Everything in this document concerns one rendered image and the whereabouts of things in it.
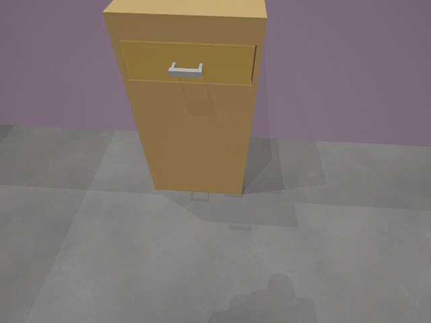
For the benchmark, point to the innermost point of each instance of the cabinet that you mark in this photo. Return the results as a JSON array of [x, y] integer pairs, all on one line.
[[194, 135]]

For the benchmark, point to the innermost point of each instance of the drawer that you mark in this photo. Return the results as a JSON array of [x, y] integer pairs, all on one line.
[[222, 63]]

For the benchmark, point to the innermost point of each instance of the handle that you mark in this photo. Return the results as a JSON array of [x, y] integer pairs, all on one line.
[[180, 72]]

